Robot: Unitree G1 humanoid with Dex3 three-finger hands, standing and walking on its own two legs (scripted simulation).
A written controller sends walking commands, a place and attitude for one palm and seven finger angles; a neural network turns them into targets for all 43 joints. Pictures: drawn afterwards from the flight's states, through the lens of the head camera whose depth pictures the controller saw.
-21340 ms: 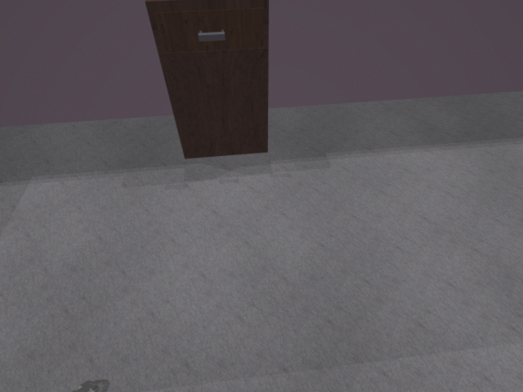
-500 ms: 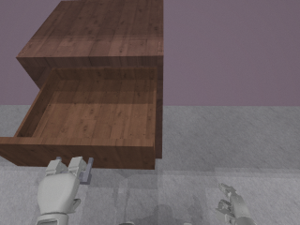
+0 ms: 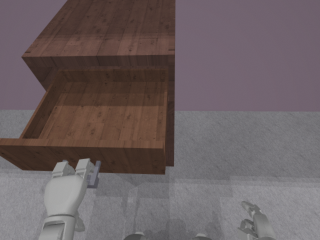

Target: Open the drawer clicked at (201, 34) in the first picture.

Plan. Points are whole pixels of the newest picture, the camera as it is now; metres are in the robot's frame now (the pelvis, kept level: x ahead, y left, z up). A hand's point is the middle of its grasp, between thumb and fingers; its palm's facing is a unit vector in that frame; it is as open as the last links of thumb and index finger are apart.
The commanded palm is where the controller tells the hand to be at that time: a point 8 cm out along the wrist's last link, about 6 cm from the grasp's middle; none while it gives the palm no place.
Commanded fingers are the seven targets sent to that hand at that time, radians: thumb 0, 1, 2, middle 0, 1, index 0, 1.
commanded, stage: lift the hand off the handle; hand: left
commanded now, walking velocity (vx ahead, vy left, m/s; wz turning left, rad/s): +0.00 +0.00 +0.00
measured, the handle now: (78, 172) +0.28 +0.25 -0.01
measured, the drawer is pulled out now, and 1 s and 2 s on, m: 0.30 0.30 0.30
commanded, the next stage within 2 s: draw the hand back to the body in 1.30 s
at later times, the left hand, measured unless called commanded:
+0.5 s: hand (64, 184) +0.23 +0.24 +0.04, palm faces +0.03 -0.09 -1.00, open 13.7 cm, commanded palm +0.20 +0.24 +0.10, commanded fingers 0.00 -0.50 0.30 -0.30 -1.20 -0.30 -1.20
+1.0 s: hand (43, 173) +0.23 +0.25 +0.11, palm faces +0.06 -0.10 -0.99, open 13.8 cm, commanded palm +0.20 +0.25 +0.17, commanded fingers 0.00 -0.50 0.30 -0.30 -1.20 -0.30 -1.20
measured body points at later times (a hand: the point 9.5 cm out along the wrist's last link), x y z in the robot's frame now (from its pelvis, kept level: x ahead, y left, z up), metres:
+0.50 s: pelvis +0.01 +0.00 +0.03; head +0.04 -0.03 +0.48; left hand +0.22 +0.24 +0.10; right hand +0.21 -0.23 -0.08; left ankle +0.00 +0.12 -0.68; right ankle +0.02 -0.09 -0.68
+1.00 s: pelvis +0.03 +0.01 +0.05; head +0.04 -0.02 +0.50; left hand +0.22 +0.26 +0.17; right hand +0.25 -0.19 -0.05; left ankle +0.00 +0.13 -0.68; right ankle +0.02 -0.09 -0.68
